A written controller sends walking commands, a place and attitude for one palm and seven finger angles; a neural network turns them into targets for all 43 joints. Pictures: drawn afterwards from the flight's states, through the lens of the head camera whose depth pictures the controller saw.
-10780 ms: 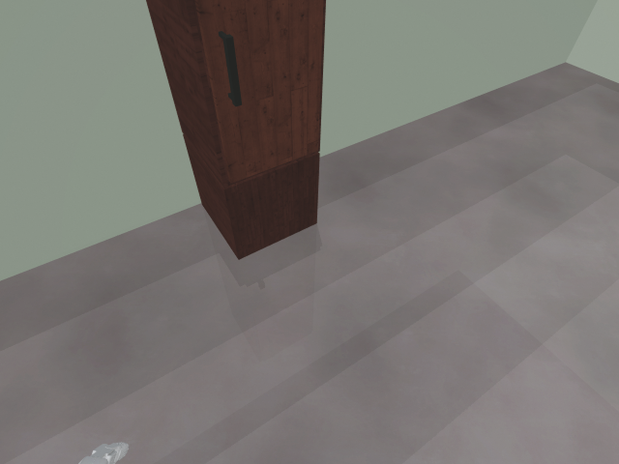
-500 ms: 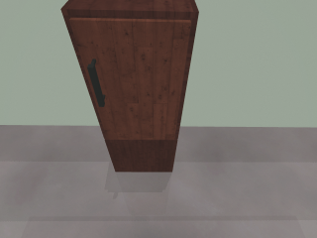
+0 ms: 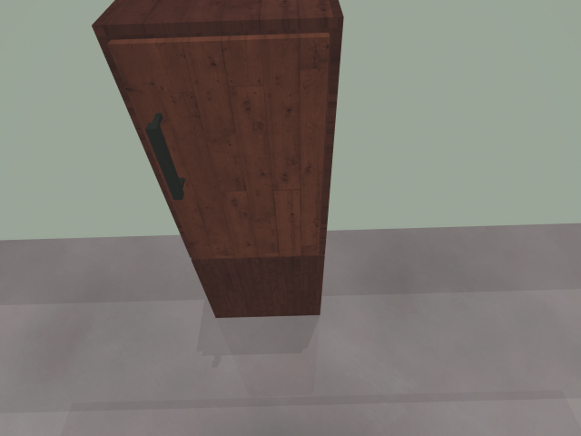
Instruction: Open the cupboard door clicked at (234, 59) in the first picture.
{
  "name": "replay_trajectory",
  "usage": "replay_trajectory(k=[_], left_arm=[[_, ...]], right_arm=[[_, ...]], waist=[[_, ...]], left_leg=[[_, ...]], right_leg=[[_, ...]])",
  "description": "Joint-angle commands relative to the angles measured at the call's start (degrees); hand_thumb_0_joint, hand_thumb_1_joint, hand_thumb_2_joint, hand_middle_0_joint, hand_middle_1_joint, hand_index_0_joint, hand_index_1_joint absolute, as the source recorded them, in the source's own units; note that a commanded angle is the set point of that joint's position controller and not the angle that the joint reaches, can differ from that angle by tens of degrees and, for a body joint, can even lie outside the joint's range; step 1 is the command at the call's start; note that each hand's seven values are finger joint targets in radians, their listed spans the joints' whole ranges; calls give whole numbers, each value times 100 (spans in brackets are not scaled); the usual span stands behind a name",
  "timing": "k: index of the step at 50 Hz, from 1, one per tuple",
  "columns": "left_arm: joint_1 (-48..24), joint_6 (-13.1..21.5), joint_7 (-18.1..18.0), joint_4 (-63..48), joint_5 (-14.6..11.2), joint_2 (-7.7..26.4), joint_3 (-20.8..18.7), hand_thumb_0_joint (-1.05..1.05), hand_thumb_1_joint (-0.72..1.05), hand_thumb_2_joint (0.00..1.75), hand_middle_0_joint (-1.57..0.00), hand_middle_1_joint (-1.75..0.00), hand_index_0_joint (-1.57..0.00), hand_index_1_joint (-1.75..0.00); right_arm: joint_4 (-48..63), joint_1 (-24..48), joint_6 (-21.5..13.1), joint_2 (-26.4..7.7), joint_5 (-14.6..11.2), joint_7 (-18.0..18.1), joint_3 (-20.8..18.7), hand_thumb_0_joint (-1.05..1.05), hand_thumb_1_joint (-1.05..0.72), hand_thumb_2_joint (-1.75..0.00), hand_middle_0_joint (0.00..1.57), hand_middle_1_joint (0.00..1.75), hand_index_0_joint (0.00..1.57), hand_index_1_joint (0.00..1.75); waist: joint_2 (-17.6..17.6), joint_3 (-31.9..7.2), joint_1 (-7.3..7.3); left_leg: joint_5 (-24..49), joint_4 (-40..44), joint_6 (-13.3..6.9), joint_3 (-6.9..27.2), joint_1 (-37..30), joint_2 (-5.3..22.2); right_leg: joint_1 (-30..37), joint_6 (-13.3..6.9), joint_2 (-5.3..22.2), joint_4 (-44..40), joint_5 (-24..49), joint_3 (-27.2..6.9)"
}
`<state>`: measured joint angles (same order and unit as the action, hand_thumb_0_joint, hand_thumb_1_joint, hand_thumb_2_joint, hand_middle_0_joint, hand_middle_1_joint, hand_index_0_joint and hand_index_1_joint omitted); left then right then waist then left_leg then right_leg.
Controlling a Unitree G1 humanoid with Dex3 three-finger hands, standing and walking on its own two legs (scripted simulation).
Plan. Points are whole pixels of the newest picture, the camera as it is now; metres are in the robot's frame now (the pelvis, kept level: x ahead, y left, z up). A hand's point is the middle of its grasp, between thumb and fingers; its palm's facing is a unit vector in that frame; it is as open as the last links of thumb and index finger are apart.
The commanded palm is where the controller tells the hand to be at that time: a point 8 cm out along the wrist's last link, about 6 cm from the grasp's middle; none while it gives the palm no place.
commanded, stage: shuffle to correct the standing spot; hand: left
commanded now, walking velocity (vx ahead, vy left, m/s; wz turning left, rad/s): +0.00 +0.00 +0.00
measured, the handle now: (168, 158) +0.59 +0.28 +0.04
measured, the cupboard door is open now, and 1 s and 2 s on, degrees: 0 0 0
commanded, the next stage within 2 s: come to a stop and stand still in 0.38 s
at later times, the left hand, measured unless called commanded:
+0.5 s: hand out of the picture +0.03 +0.19 -0.18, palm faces +0.10 -0.98 -0.19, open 7.4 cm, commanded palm none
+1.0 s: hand out of the picture +0.11 +0.19 -0.16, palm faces +0.14 -0.95 -0.26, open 7.3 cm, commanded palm none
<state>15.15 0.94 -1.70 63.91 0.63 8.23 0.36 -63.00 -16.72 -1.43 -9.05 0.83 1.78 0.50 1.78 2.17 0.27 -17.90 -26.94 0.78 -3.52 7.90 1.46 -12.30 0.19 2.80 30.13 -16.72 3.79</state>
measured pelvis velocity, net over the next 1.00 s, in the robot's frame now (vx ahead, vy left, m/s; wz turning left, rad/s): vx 0.06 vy -0.01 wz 0.09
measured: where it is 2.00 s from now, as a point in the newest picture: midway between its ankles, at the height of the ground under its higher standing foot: outside the picture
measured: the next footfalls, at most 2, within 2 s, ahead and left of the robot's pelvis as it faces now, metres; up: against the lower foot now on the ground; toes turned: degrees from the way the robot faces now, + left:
right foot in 0.68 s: +0.17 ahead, -0.08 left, +0.00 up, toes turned -1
left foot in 1.12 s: +0.06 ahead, +0.14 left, +0.00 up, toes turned +6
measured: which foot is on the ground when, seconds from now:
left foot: down 0.00-0.70, up 0.72-1.00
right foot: down 0.00-0.36, up 0.38-0.66, down 0.68-1.00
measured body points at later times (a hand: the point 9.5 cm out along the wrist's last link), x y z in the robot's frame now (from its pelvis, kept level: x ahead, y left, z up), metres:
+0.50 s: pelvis +0.05 +0.02 +0.00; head +0.07 +0.02 +0.45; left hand +0.03 +0.25 -0.16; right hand +0.04 -0.21 -0.16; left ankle +0.00 +0.10 -0.74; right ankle +0.02 -0.09 -0.67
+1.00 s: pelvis +0.06 -0.01 +0.00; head +0.09 -0.02 +0.45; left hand +0.11 +0.24 -0.14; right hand +0.17 -0.24 -0.16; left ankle +0.03 +0.14 -0.68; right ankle +0.13 -0.08 -0.74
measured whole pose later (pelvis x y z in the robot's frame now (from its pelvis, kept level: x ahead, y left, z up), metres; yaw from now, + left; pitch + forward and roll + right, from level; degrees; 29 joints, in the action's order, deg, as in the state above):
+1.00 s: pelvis +0.06 -0.01 +0.00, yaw +5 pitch +0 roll +3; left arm 10.7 -0.3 -2.0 55.2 1.8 9.9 -2.3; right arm -56.3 -8.8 2.1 -11.1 0.8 0.9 -3.7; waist -1.0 3.8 1.5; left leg -25.2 -52.7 2.5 -1.1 23.1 0.5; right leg -20.0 -4.2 2.7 30.6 -10.9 5.7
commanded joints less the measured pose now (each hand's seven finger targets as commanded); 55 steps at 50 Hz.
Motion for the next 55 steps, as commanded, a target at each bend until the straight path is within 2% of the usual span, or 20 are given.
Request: replay_trajectory(k=[1,6,9,12,15,16,17,18,20,23,29,33,34,35,36,38,43,50,53,55], left_arm=[[364,58,-13,-165,14,636,-144,0,90,90,-20,-30,-20,-30],[430,38,8,-210,50,807,-243,0,90,90,-20,-30,-20,-30],[694,14,17,-270,65,1111,-413,0,90,90,-20,-30,-20,-30],[855,37,-13,-358,119,1100,-508,0,90,90,-20,-30,-20,-30],[331,44,16,-524,115,1005,-496,0,90,90,-20,-30,-20,-30],[179,7,29,-602,113,812,-454,0,90,90,-20,-30,-20,-30],[21,-34,65,-756,77,511,-403,0,90,90,-20,-30,-20,-30],[-149,-19,75,-931,92,335,-356,0,90,90,-20,-30,-20,-30],[-305,42,104,-892,131,424,-376,0,90,90,-20,-30,-20,-30],[-183,55,189,-726,102,257,-325,0,90,90,-20,-30,-20,-30],[-184,4,83,-735,28,41,-212,0,90,90,-20,-30,-20,-30],[606,123,-29,-561,56,658,-315,0,90,90,-20,-30,-20,-30],[799,151,-81,-524,74,992,-380,0,90,90,-20,-30,-20,-30],[933,129,-79,-500,52,1274,-421,0,90,90,-20,-30,-20,-30],[917,108,-106,-558,46,1210,-402,0,90,90,-20,-30,-20,-30],[511,76,-145,-648,60,975,-382,0,90,90,-20,-30,-20,-30],[-5,-8,-136,-1015,93,1055,-505,0,90,90,-20,-30,-20,-30],[-32,-116,-53,-1147,160,1262,-557,0,90,90,-20,-30,-20,-30],[-176,-197,-30,-1171,103,1232,-529,0,90,90,-20,-30,-20,-30],[-137,-254,-10,-1206,47,836,-420,0,90,90,-20,-30,-20,-30]], right_arm=[[107,-328,-47,-421,2,10,-68,0,-90,-90,20,30,20,30],[129,-353,26,-422,24,-30,-85,0,-90,-90,20,30,20,30],[291,-241,83,-338,44,-83,-124,0,-90,-90,20,30,20,30],[514,59,78,-347,49,-133,-177,0,-90,-90,20,30,20,30],[340,-610,-8,-169,36,-167,-159,0,-90,-90,20,30,20,30],[170,-1088,-40,-230,40,-156,-166,0,-90,-90,20,30,20,30],[80,-1504,-72,-681,111,-113,-262,0,-90,-90,20,30,20,30],[77,-1815,-64,-969,144,-54,-326,0,-90,-90,20,30,20,30],[184,-1421,-109,-747,109,-22,-244,0,-90,-90,20,30,20,30],[382,-894,-234,-567,110,0,-172,0,-90,-90,20,30,20,30],[296,-822,-237,-624,102,82,-147,0,-90,-90,20,30,20,30],[301,-769,-144,-574,-31,62,-232,0,-90,-90,20,30,20,30],[339,-927,-113,-422,-70,52,-267,0,-90,-90,20,30,20,30],[388,-1079,-43,-289,-96,56,-306,0,-90,-90,20,30,20,30],[441,-823,60,-242,-96,98,-322,0,-90,-90,20,30,20,30],[447,-387,201,-231,-65,63,-333,0,-90,-90,20,30,20,30],[569,-95,387,-196,-9,-86,-404,0,-90,-90,20,30,20,30],[882,234,304,-268,1,-153,-379,0,-90,-90,20,30,20,30],[742,-283,235,-240,-12,-131,-342,0,-90,-90,20,30,20,30],[680,-560,166,-546,14,-81,-370,0,-90,-90,20,30,20,30]], waist=[[-242,121,22],[-437,198,81],[-1141,307,211],[-1082,594,304],[-856,282,-139],[-265,218,-303],[1198,198,-466],[1846,235,-539],[1307,362,-387],[314,366,-99],[400,50,-13],[-307,-628,272],[-1026,-891,233],[-1437,-1064,193],[-1342,-988,261],[-1523,-552,220],[-782,-500,63],[-1139,-443,165],[-1050,-408,-99],[233,-334,-186]], left_leg=[[1170,493,-234,320,361,420],[173,114,-223,136,730,201],[-583,-923,-181,-175,1472,-57],[-1074,-1744,-224,-7,1997,138],[-228,-285,-225,-218,400,23],[-38,182,-269,-15,-185,56],[-319,840,-599,1340,-417,938],[-33,1500,-1131,2504,-709,1743],[404,1428,-1504,2343,-386,1752],[1809,1318,-1444,1467,-82,1461],[4500,748,-1172,516,-142,1220],[3189,-349,-452,279,179,718],[1205,-1020,-233,80,972,229],[-1415,-1900,-69,-23,1351,-231],[-2087,-2602,-37,281,1384,-191],[-1800,-3474,29,506,1738,-79],[-856,-3593,198,323,1618,-99],[-642,-1750,86,92,1162,-141],[210,-240,-17,-91,-59,-262],[4,869,-228,646,-343,415]], right_leg=[[180,-202,384,-491,1359,-374],[232,-331,537,-619,172,-565],[390,-709,1226,-1324,-935,-1394],[213,-1110,1735,-1612,-801,-1850],[-641,-812,1284,-762,-292,-788],[-1056,-590,790,-122,-816,-289],[-1821,-286,92,1216,-1399,379],[-2625,-209,-273,2483,-2045,468],[-2772,-366,123,3464,-1563,-84],[-2418,-241,257,3487,-741,-48],[-1165,-114,18,1414,-300,84],[628,-156,360,-282,2641,-350],[1344,-616,1301,99,4968,-1479],[1594,-1288,2169,-28,6735,-1831],[1335,-1600,2372,-197,7106,-1875],[716,-1526,1985,-412,6084,-1658],[-163,-1255,1561,-853,3799,-1064],[-349,-1130,1339,-1249,773,-1353],[-1122,-751,991,-1101,-361,-1171],[-1485,-331,372,-190,-901,-645]])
